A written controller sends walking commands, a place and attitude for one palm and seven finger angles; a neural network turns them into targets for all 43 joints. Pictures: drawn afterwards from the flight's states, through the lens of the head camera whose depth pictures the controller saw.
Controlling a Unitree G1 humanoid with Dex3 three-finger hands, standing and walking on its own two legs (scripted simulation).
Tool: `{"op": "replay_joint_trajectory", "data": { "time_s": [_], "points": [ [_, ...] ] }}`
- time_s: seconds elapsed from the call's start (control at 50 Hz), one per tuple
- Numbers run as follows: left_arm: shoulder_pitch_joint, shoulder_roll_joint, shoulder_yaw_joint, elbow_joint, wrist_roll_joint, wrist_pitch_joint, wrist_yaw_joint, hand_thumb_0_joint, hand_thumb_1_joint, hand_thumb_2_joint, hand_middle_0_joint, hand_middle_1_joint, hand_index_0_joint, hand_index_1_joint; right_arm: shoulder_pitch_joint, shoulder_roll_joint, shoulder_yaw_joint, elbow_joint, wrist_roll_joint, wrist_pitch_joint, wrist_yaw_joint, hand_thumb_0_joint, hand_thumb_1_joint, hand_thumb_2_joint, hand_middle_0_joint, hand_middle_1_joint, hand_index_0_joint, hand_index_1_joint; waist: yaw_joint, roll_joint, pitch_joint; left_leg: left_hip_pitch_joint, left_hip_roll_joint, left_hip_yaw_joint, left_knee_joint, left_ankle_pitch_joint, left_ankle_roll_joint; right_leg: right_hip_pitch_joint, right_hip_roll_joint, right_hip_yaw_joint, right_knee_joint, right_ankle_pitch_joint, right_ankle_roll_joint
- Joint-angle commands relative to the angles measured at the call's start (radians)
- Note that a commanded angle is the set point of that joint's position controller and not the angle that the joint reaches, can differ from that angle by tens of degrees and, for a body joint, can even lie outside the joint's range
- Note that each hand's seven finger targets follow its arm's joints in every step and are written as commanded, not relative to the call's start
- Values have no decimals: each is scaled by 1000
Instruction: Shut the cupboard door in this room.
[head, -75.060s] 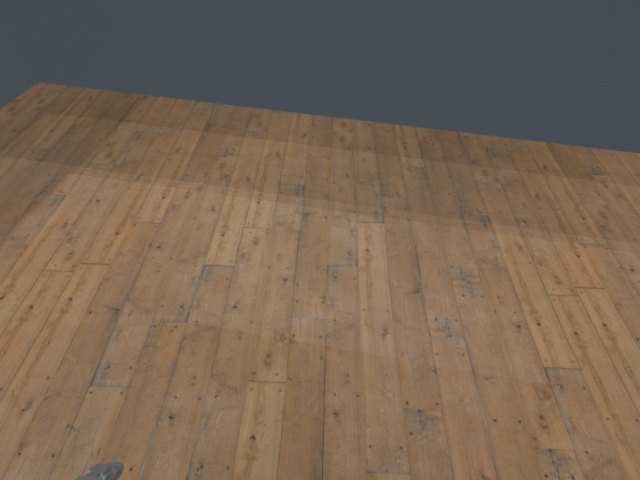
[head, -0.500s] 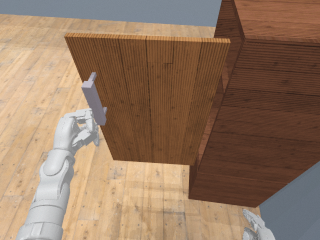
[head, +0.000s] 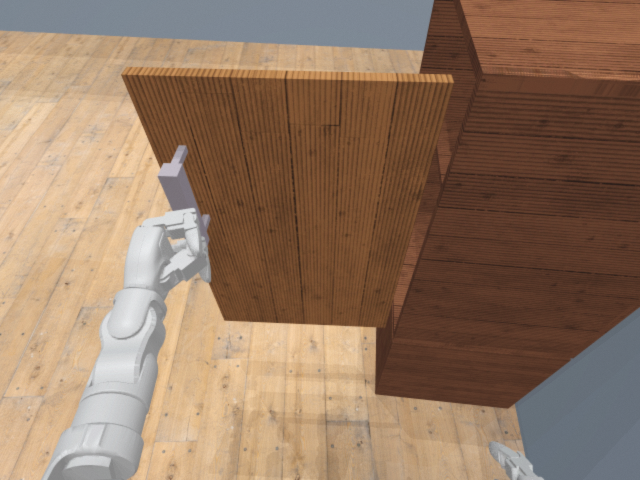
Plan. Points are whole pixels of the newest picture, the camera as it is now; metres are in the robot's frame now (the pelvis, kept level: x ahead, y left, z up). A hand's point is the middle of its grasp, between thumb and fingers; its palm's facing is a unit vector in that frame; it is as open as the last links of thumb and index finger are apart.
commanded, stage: push the door shut along its arc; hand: left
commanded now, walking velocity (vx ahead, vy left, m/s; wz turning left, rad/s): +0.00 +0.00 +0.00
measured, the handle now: (190, 200) +0.46 +0.20 +0.08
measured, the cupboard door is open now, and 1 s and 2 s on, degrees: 93 78 66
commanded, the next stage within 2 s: pull the fist back off the door in 1.98 s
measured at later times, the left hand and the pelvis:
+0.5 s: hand (205, 230) +0.41 +0.16 +0.09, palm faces -0.08 -1.00 -0.04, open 3.1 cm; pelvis -0.01 +0.00 +0.00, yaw +1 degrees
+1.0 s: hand (227, 198) +0.47 +0.14 +0.09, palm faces -0.22 -0.97 -0.02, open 3.1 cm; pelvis -0.01 +0.01 -0.01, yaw +1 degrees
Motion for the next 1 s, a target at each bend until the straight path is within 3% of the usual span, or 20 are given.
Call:
{"op": "replay_joint_trajectory", "data": {
  "time_s": [0.0,0.02,0.12,0.18,0.22,0.24,0.28,0.32,0.38,0.42,0.52,0.54,0.58,0.7,0.76,0.78,0.84,0.88,0.92,0.98],
  "points": [
    [-345,127,30,-215,-18,-66,-4,0,900,900,-1300,-1500,-1300,-1500,-38,-126,-53,-134,7,-53,-7,0,-900,-900,200,300,200,300,-5,-19,-267,87,32,-79,-84,293,-25,150,-45,79,-81,307,38],
    [-337,169,65,-184,-15,-62,-1,0,900,900,-1300,-1500,-1300,-1500,-32,-133,-55,-127,5,-49,-10,0,-900,-900,200,300,200,300,-2,-53,-248,65,33,-78,-84,271,-22,157,-47,82,-88,287,41],
    [-396,193,67,-186,-10,-74,-7,0,900,900,-1300,-1500,-1300,-1500,-41,-133,-51,-135,6,-42,-12,0,-900,-900,200,300,200,300,-2,-20,-266,67,29,-77,-87,248,-20,169,-50,92,-89,267,39],
    [-537,176,29,-143,-11,-83,-29,0,900,900,-1300,-1500,-1300,-1500,-37,-132,-44,-118,9,-42,-17,0,-900,-900,200,300,200,300,-37,0,-252,75,29,-85,-82,226,-21,122,-46,90,-85,244,37],
    [-548,243,85,-59,-14,-81,-42,0,900,900,-1300,-1500,-1300,-1500,-22,-144,-46,-106,8,-33,-25,0,-900,-900,200,300,200,300,-33,-49,-247,43,27,-82,-75,203,-16,138,-48,101,-94,227,42],
    [-590,221,58,-40,-14,-83,-55,0,900,900,-1300,-1500,-1300,-1500,-24,-142,-42,-107,11,-32,-24,0,-900,-900,200,300,200,300,-45,-27,-245,44,24,-83,-77,199,-17,126,-49,101,-91,226,40],
    [-638,206,47,1,-16,-88,-75,0,900,900,-1300,-1500,-1300,-1500,-15,-141,-44,-100,11,-32,-23,0,-900,-900,200,300,200,300,-41,17,-279,67,22,-88,-69,227,-20,115,-47,96,-75,250,32],
    [-625,237,72,68,-17,-84,-89,0,900,900,-1300,-1500,-1300,-1500,6,-149,-45,-98,8,-25,-23,0,-900,-900,200,300,200,300,-38,-11,-300,55,22,-92,-61,248,-20,131,-47,93,-67,272,32],
    [-714,228,58,119,-22,-94,-118,0,900,900,-1300,-1500,-1300,-1500,25,-152,-45,-90,10,-20,-20,0,-900,-900,200,300,200,300,-58,-36,-301,37,21,-92,-53,256,-18,121,-47,95,-59,297,34],
    [-738,259,77,137,-19,-107,-131,0,900,900,-1300,-1500,-1300,-1500,39,-158,-49,-87,6,-15,-21,0,-900,-900,200,300,200,300,-57,-24,-324,41,21,-91,-44,272,-16,123,-47,97,-52,310,34],
    [-838,266,71,243,-19,-125,-169,0,900,900,-1300,-1500,-1300,-1500,68,-167,-49,-71,3,-8,-23,0,-900,-900,200,300,200,300,-79,-25,-307,11,19,-94,-36,225,-13,76,-44,101,-51,259,33],
    [-878,267,62,250,-17,-127,-178,0,900,900,-1300,-1500,-1300,-1500,74,-170,-48,-65,5,-8,-23,0,-900,-900,200,300,200,300,-96,-15,-316,11,20,-96,-35,213,-13,62,-43,103,-49,249,35],
    [-904,263,52,276,-13,-133,-195,0,900,900,-1300,-1500,-1300,-1500,89,-172,-49,-57,4,-8,-23,0,-900,-900,200,300,200,300,-97,19,-333,27,22,-106,-28,228,-17,36,-41,96,-37,244,28],
    [-1016,262,42,343,-10,-139,-219,0,900,900,-1300,-1500,-1300,-1500,132,-185,-52,-34,-7,-9,-20,0,-900,-900,200,300,200,300,-129,22,-356,38,28,-127,-14,226,-19,-36,-33,85,-25,208,28],
    [-1051,305,73,394,-1,-139,-219,0,900,900,-1300,-1500,-1300,-1500,158,-195,-53,-22,-10,-4,-20,0,-900,-900,200,300,200,300,-139,-4,-348,14,30,-137,-8,213,-16,-59,-29,83,-20,188,28],
    [-1086,295,59,380,3,-142,-221,0,900,900,-1300,-1500,-1300,-1500,161,-193,-53,-21,-13,-6,-18,0,-900,-900,200,300,200,300,-146,29,-368,25,29,-134,-4,211,-16,-66,-29,85,-18,184,29],
    [-1102,329,84,402,15,-142,-228,0,900,900,-1300,-1500,-1300,-1500,185,-199,-54,-18,-19,-2,-17,0,-900,-900,200,300,200,300,-145,39,-391,41,32,-144,6,245,-17,-77,-24,79,-6,199,26],
    [-1134,294,49,402,17,-142,-240,0,900,900,-1300,-1500,-1300,-1500,193,-196,-54,-17,-20,0,-14,0,-900,-900,200,300,200,300,-159,57,-404,69,36,-153,13,266,-21,-113,-23,73,-1,200,25],
    [-1139,320,78,433,15,-136,-244,0,900,900,-1300,-1500,-1300,-1500,210,-203,-55,-10,-24,3,-15,0,-900,-900,200,300,200,300,-158,68,-402,78,40,-158,21,288,-21,-132,-19,70,2,205,22],
    [-1158,342,93,443,19,-128,-252,0,900,900,-1300,-1500,-1300,-1500,223,-206,-57,-12,-26,9,-14,0,-900,-900,200,300,200,300,-164,33,-417,60,40,-155,31,299,-18,-119,-16,72,5,227,25]
  ]
}}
